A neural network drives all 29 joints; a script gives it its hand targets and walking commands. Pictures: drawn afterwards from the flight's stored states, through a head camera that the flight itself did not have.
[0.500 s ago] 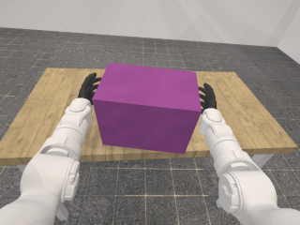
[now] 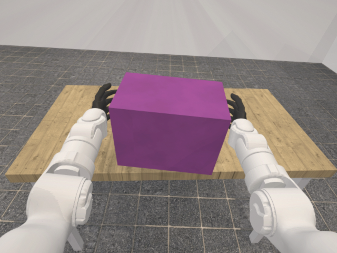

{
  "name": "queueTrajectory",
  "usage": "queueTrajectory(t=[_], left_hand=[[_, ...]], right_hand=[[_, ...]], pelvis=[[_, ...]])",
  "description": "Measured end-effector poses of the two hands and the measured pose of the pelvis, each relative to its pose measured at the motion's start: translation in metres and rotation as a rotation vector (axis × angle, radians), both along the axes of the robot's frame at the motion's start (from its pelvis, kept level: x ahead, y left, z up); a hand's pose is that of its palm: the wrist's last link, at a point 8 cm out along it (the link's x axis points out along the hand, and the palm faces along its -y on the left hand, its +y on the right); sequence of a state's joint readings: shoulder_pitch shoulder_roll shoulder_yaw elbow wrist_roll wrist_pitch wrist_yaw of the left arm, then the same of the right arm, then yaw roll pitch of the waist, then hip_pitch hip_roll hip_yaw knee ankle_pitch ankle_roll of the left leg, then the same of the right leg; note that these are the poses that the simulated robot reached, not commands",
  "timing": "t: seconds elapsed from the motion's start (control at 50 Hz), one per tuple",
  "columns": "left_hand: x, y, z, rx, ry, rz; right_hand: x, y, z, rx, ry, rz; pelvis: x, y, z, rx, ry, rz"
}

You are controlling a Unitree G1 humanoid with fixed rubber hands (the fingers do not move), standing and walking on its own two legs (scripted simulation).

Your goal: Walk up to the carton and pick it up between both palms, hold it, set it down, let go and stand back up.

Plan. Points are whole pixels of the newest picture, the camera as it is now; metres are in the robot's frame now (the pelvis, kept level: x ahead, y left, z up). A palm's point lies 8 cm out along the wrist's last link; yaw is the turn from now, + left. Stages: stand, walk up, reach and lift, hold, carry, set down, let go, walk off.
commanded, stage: reach and lift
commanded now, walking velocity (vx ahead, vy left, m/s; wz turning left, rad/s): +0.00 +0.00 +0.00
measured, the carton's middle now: (169, 124) +0.42 -0.01 +0.13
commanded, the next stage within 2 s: hold in 1.88 s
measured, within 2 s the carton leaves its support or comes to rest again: neither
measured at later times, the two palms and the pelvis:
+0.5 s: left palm (93, 106) +0.39 +0.17 +0.21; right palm (240, 114) +0.38 -0.17 +0.19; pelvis -0.01 +0.00 +0.00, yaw +0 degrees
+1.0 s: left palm (91, 105) +0.38 +0.17 +0.22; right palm (241, 109) +0.38 -0.17 +0.21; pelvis -0.01 +0.00 +0.00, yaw +0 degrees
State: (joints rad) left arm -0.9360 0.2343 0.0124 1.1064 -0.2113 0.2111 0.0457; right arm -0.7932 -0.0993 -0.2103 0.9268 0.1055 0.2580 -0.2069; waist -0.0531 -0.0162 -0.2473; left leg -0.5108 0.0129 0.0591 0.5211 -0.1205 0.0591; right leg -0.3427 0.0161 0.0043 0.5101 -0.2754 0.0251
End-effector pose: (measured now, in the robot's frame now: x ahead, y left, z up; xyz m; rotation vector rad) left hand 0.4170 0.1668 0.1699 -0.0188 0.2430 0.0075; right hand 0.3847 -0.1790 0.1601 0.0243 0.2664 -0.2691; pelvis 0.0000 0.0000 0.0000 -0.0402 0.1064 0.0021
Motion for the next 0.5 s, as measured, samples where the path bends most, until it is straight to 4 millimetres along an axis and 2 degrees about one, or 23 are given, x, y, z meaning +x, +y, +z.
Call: queueTrajectory(t=[0.18, 0.5], left_hand=[[-0.008, 0.007, 0.015, -0.035, -0.006, 0.037], [-0.023, 0.006, 0.036, -0.017, -0.007, 0.055]], right_hand=[[0.002, 0.006, 0.014, 0.001, -0.013, 0.028], [-0.005, 0.005, 0.032, -0.035, -0.009, 0.062]], pelvis=[[-0.001, -0.002, 0.001, 0.002, -0.018, 0.0], [-0.006, 0.001, 0.002, -0.002, -0.043, 0.003]])
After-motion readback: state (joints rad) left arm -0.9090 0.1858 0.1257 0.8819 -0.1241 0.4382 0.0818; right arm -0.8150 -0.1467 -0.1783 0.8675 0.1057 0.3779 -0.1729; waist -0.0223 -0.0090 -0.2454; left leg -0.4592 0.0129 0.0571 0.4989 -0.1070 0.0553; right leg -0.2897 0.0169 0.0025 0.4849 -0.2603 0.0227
